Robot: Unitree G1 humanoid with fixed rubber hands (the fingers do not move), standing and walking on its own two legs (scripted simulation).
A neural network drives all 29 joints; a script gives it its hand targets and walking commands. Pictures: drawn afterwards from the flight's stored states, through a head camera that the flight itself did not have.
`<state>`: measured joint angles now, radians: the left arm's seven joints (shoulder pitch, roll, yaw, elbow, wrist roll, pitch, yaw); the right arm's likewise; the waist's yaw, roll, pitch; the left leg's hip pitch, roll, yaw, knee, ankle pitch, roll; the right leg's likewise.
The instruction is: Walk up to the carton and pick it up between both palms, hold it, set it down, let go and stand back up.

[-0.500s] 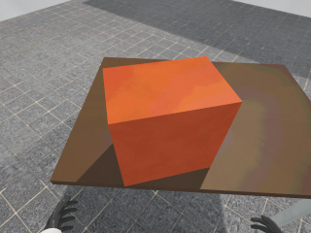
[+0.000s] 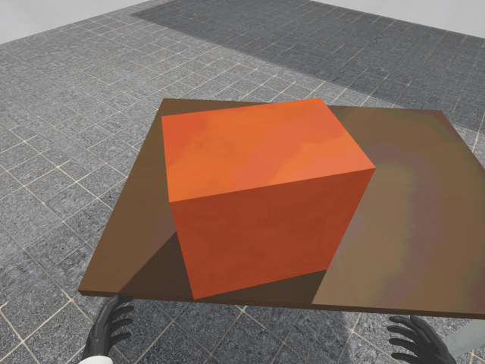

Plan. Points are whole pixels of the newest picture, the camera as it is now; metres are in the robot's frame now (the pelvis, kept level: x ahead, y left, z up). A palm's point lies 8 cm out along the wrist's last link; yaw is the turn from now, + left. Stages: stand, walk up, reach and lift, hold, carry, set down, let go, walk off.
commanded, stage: reach and lift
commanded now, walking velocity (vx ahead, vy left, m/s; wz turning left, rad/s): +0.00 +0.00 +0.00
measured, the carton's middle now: (254, 202) +0.41 +0.00 +0.05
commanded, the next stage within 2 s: none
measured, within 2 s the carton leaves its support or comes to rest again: neither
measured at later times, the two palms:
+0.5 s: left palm (108, 335) +0.18 +0.20 +0.02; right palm (457, 346) +0.19 -0.30 +0.01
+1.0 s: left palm (105, 294) +0.22 +0.21 +0.06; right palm (439, 286) +0.26 -0.28 +0.05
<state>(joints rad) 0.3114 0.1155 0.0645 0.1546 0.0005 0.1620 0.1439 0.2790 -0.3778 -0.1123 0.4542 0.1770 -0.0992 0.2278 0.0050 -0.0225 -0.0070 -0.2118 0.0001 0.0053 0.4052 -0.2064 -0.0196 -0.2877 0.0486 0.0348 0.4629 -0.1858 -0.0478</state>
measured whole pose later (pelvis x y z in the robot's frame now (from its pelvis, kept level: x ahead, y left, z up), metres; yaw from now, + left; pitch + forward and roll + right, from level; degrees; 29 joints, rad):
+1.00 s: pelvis +0.02 +0.00 +0.00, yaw +0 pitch +2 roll +1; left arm 0.30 0.06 0.02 -0.23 -0.01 0.25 0.24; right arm 0.15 -0.56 -0.06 0.26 0.43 -0.04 0.28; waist 0.02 -0.03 -0.05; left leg -0.21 0.00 0.00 0.39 -0.22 -0.02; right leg -0.29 0.05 0.03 0.45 -0.20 -0.05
